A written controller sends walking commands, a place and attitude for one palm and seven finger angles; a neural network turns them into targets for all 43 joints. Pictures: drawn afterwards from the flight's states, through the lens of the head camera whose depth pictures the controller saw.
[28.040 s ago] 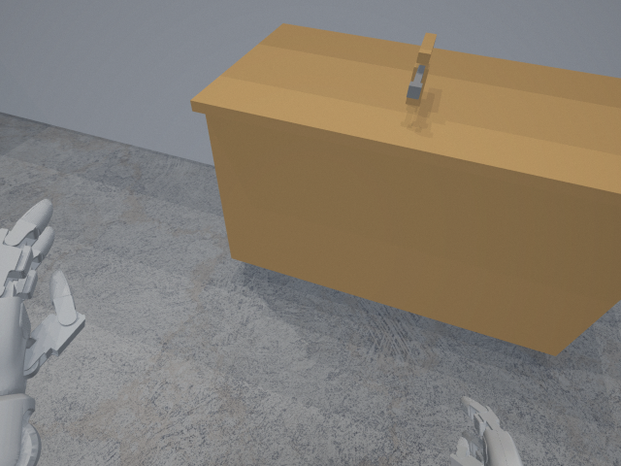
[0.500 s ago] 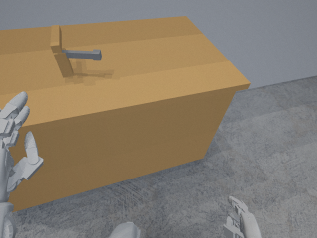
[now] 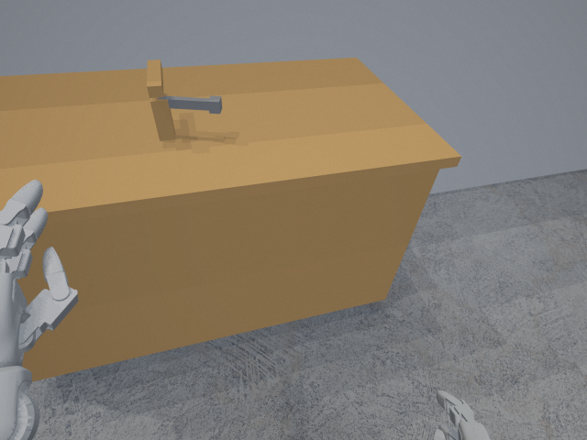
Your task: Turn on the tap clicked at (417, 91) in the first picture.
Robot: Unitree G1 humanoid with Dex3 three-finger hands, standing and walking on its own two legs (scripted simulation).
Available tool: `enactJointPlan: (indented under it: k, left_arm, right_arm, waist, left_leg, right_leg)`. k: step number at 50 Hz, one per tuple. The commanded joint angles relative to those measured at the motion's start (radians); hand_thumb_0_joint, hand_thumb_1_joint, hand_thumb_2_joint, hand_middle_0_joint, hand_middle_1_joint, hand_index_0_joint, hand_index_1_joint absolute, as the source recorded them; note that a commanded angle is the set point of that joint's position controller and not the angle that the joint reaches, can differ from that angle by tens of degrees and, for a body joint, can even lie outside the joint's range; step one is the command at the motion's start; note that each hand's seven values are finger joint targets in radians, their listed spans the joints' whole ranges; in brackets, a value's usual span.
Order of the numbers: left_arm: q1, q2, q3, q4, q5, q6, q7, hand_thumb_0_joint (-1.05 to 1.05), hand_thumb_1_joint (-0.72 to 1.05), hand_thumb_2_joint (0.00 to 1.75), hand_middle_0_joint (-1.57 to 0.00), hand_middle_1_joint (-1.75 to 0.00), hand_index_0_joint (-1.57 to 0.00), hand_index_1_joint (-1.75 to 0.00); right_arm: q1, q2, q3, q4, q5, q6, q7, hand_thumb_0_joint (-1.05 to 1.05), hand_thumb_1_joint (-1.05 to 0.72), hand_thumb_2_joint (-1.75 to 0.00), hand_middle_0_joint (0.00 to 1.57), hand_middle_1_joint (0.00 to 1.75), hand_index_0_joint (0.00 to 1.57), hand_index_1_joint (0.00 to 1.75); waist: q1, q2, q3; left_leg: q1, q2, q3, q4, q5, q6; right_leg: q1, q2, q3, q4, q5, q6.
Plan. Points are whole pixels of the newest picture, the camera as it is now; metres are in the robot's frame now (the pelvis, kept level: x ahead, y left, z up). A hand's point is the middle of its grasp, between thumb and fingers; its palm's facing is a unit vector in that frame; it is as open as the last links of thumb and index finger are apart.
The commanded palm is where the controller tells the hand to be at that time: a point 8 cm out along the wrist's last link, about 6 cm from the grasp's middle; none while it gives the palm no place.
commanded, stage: stop stepping back and stand still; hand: left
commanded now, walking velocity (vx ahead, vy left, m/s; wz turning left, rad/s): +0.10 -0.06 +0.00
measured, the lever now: (215, 104) +0.76 +0.21 +0.10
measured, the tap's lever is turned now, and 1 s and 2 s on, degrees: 73 73 73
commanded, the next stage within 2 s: stand and check the lever's angle in 0.38 s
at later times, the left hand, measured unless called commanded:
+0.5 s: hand (77, 287) +0.22 +0.23 +0.18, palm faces +0.42 -0.84 -0.35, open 7.4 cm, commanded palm +0.16 +0.27 +0.19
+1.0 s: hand (82, 260) +0.25 +0.25 +0.17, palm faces +0.39 -0.85 -0.34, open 7.4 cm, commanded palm +0.20 +0.28 +0.19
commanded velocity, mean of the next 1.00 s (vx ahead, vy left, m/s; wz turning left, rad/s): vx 0.01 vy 0.01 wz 0.00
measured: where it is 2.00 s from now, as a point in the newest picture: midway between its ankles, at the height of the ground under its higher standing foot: outside the picture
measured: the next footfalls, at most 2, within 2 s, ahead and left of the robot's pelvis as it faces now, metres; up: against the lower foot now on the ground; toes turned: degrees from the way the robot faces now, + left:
right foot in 0.22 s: +0.09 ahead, -0.12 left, +0.00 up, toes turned -1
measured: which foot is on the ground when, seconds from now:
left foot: down 0.00-1.00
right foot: down 0.00-0.00, up 0.02-0.20, down 0.22-1.00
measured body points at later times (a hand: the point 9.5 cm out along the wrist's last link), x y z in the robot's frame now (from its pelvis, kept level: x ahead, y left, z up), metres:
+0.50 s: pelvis +0.01 -0.01 +0.01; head +0.00 -0.01 +0.46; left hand +0.19 +0.27 +0.20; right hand +0.17 -0.25 -0.07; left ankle +0.05 +0.12 -0.73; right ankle +0.05 -0.12 -0.73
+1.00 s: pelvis +0.04 +0.01 +0.02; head +0.05 +0.01 +0.47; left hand +0.23 +0.29 +0.19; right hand +0.22 -0.22 -0.06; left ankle +0.05 +0.12 -0.73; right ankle +0.05 -0.12 -0.73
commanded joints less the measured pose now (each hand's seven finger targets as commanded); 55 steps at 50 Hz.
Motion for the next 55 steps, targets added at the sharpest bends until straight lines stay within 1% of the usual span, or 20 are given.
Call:
enactJointPlan:
  k: [1,2,4,8,9,10,11,12,14,16,18,20,21,22,24,27,29,34,44,55]
  left_arm:
    - [-0.156,0.226,0.151,-0.235,0.021,-0.088,0.025,0.00,0.90,0.90,-0.20,-0.30,-0.20,-0.30]
    - [-0.117,0.204,0.131,-0.194,0.017,-0.074,0.016,0.00,0.90,0.90,-0.20,-0.30,-0.20,-0.30]
    - [-0.065,0.173,0.104,-0.165,0.014,-0.066,0.012,0.00,0.90,0.90,-0.20,-0.30,-0.20,-0.30]
    - [-0.011,0.153,0.090,-0.134,0.001,-0.047,0.013,0.00,0.90,0.90,-0.20,-0.30,-0.20,-0.30]
    - [-0.031,0.156,0.090,-0.138,0.008,-0.051,0.011,0.00,0.90,0.90,-0.20,-0.30,-0.20,-0.30]
    - [-0.038,0.165,0.090,-0.129,0.016,-0.056,0.007,0.00,0.90,0.90,-0.20,-0.30,-0.20,-0.30]
    - [-0.086,0.201,0.105,-0.164,0.012,-0.057,0.001,0.00,0.90,0.90,-0.20,-0.30,-0.20,-0.30]
    - [-0.188,0.237,0.128,-0.238,0.006,-0.079,0.005,0.00,0.90,0.90,-0.20,-0.30,-0.20,-0.30]
    - [-0.171,0.211,0.112,-0.216,0.006,-0.076,0.002,0.00,0.90,0.90,-0.20,-0.30,-0.20,-0.30]
    - [-0.126,0.205,0.122,-0.228,0.004,-0.081,0.012,0.00,0.90,0.90,-0.20,-0.30,-0.20,-0.30]
    - [-0.084,0.181,0.111,-0.222,0.001,-0.086,0.021,0.00,0.90,0.90,-0.20,-0.30,-0.20,-0.30]
    - [-0.091,0.183,0.116,-0.251,0.001,-0.101,0.027,0.00,0.90,0.90,-0.20,-0.30,-0.20,-0.30]
    - [-0.084,0.180,0.119,-0.241,0.003,-0.099,0.027,0.00,0.90,0.90,-0.20,-0.30,-0.20,-0.30]
    - [-0.068,0.189,0.131,-0.206,0.009,-0.097,0.025,0.00,0.90,0.90,-0.20,-0.30,-0.20,-0.30]
    - [-0.066,0.163,0.109,-0.189,0.020,-0.098,0.020,0.00,0.90,0.90,-0.20,-0.30,-0.20,-0.30]
    - [-0.043,0.158,0.107,-0.151,0.012,-0.099,0.016,0.00,0.90,0.90,-0.20,-0.30,-0.20,-0.30]
    - [-0.040,0.159,0.098,-0.166,0.003,-0.091,0.012,0.00,0.90,0.90,-0.20,-0.30,-0.20,-0.30]
    - [-0.052,0.171,0.102,-0.232,-0.001,-0.090,0.018,0.00,0.90,0.90,-0.20,-0.30,-0.20,-0.30]
    - [-0.020,0.155,0.098,-0.202,-0.010,-0.085,0.011,0.00,0.90,0.90,-0.20,-0.30,-0.20,-0.30]
    - [-0.051,0.166,0.097,-0.194,-0.008,-0.080,0.014,0.00,0.90,0.90,-0.20,-0.30,-0.20,-0.30]
  right_arm:
    - [-0.118,-0.120,-0.057,-0.174,0.003,-0.077,-0.004,0.00,-0.90,-0.90,0.20,0.30,0.20,0.30]
    - [-0.123,-0.110,-0.050,-0.156,0.006,-0.081,0.012,0.00,-0.90,-0.90,0.20,0.30,0.20,0.30]
    - [-0.138,-0.100,-0.045,-0.149,0.015,-0.087,0.022,0.00,-0.90,-0.90,0.20,0.30,0.20,0.30]
    - [-0.146,-0.118,-0.042,-0.179,0.011,-0.069,0.009,0.00,-0.90,-0.90,0.20,0.30,0.20,0.30]
    - [-0.142,-0.123,-0.050,-0.180,0.006,-0.064,0.005,0.00,-0.90,-0.90,0.20,0.30,0.20,0.30]
    - [-0.131,-0.119,-0.059,-0.175,0.004,-0.057,0.005,0.00,-0.90,-0.90,0.20,0.30,0.20,0.30]
    - [-0.140,-0.111,-0.062,-0.182,0.004,-0.052,0.007,0.00,-0.90,-0.90,0.20,0.30,0.20,0.30]
    - [-0.148,-0.099,-0.054,-0.173,0.002,-0.062,0.010,0.00,-0.90,-0.90,0.20,0.30,0.20,0.30]
    - [-0.121,-0.113,-0.068,-0.140,0.011,-0.068,0.018,0.00,-0.90,-0.90,0.20,0.30,0.20,0.30]
    - [-0.138,-0.097,-0.053,-0.152,0.008,-0.055,0.011,0.00,-0.90,-0.90,0.20,0.30,0.20,0.30]
    - [-0.159,-0.106,-0.050,-0.160,0.001,-0.054,-0.005,0.00,-0.90,-0.90,0.20,0.30,0.20,0.30]
    - [-0.177,-0.135,-0.056,-0.183,-0.001,-0.053,-0.009,0.00,-0.90,-0.90,0.20,0.30,0.20,0.30]
    - [-0.169,-0.147,-0.063,-0.196,0.009,-0.054,-0.006,0.00,-0.90,-0.90,0.20,0.30,0.20,0.30]
    - [-0.165,-0.127,-0.055,-0.185,0.017,-0.057,-0.006,0.00,-0.90,-0.90,0.20,0.30,0.20,0.30]
    - [-0.166,-0.114,-0.048,-0.187,0.016,-0.065,-0.007,0.00,-0.90,-0.90,0.20,0.30,0.20,0.30]
    - [-0.147,-0.117,-0.059,-0.185,0.009,-0.076,0.001,0.00,-0.90,-0.90,0.20,0.30,0.20,0.30]
    - [-0.139,-0.118,-0.063,-0.180,0.008,-0.077,0.008,0.00,-0.90,-0.90,0.20,0.30,0.20,0.30]
    - [-0.163,-0.124,-0.057,-0.193,0.004,-0.066,0.006,0.00,-0.90,-0.90,0.20,0.30,0.20,0.30]
    - [-0.165,-0.120,-0.054,-0.206,0.009,-0.041,0.005,0.00,-0.90,-0.90,0.20,0.30,0.20,0.30]
    - [-0.176,-0.120,-0.051,-0.210,0.005,-0.027,-0.001,0.00,-0.90,-0.90,0.20,0.30,0.20,0.30]
  waist:
    - [-0.011,0.279,0.032]
    - [-0.011,0.234,0.082]
    - [0.007,0.181,0.101]
    - [0.020,0.191,0.034]
    - [0.031,0.118,0.014]
    - [0.032,-0.042,0.018]
    - [0.027,-0.228,0.000]
    - [0.012,-0.187,-0.018]
    - [-0.002,-0.084,-0.032]
    - [0.004,-0.084,-0.039]
    - [-0.003,0.005,-0.029]
    - [0.020,0.188,0.014]
    - [0.030,0.169,-0.003]
    - [0.021,0.186,0.009]
    - [0.021,0.204,0.060]
    - [0.018,-0.023,-0.005]
    - [0.010,-0.061,-0.050]
    - [0.020,0.101,-0.075]
    - [0.022,0.072,-0.089]
    - [0.024,0.077,-0.072]
  left_leg:
    - [-0.004,0.318,-0.505,-0.483,-0.300,0.172]
    - [-0.052,0.303,-0.484,-0.478,-0.313,0.167]
    - [-0.091,0.250,-0.332,-0.438,-0.221,0.117]
    - [-0.185,0.155,-0.153,-0.319,-0.228,0.031]
    - [-0.226,0.113,-0.101,-0.180,-0.194,0.013]
    - [-0.284,0.036,-0.014,0.088,-0.100,-0.009]
    - [-0.339,-0.033,0.006,0.350,-0.050,-0.037]
    - [-0.328,-0.012,-0.048,0.455,0.006,-0.052]
    - [-0.214,0.024,-0.093,0.368,0.031,-0.050]
    - [-0.022,0.027,-0.060,0.113,0.078,-0.038]
    - [0.129,0.002,-0.038,-0.117,0.154,-0.033]
    - [0.061,0.126,-0.240,-0.287,0.052,0.016]
    - [-0.007,0.152,-0.269,-0.312,0.015,0.022]
    - [-0.082,0.132,-0.252,-0.353,-0.123,0.010]
    - [-0.133,0.107,-0.216,-0.361,-0.148,0.003]
    - [-0.038,0.035,-0.106,-0.164,0.115,-0.026]
    - [0.029,0.021,-0.074,-0.087,0.234,-0.039]
    - [0.094,0.060,-0.103,-0.180,0.397,-0.037]
    - [0.113,0.067,-0.092,-0.207,0.451,-0.046]
    - [0.089,0.052,-0.084,-0.230,0.354,-0.047]
  right_leg:
    - [-0.227,0.009,0.088,0.549,-0.141,0.056]
    - [-0.260,-0.036,0.111,0.554,-0.103,0.055]
    - [-0.167,-0.069,0.073,0.371,-0.064,0.056]
    - [0.242,0.013,-0.067,-0.084,-0.069,0.049]
    - [0.326,-0.001,-0.027,-0.194,-0.063,0.033]
    - [0.334,-0.100,0.156,-0.294,-0.098,-0.028]
    - [0.285,-0.302,0.515,-0.442,-0.186,-0.113]
    - [0.249,-0.365,0.574,-0.455,-0.117,-0.144]
    - [0.153,-0.349,0.490,-0.405,-0.146,-0.146]
    - [0.077,-0.296,0.311,-0.347,-0.073,-0.099]
    - [0.034,-0.215,0.205,-0.262,-0.093,-0.040]
    - [0.035,-0.074,0.118,-0.145,-0.071,0.030]
    - [0.117,-0.033,0.072,-0.116,-0.021,0.055]
    - [0.155,-0.030,0.063,-0.123,-0.050,0.062]
    - [0.181,-0.029,0.058,-0.145,-0.014,0.061]
    - [0.188,-0.094,0.163,-0.280,0.059,0.034]
    - [0.181,-0.154,0.221,-0.307,0.110,0.009]
    - [0.215,-0.101,0.134,-0.225,0.267,0.028]
    - [0.250,-0.076,0.105,-0.229,0.327,0.041]
    - [0.247,-0.077,0.112,-0.270,0.277,0.040]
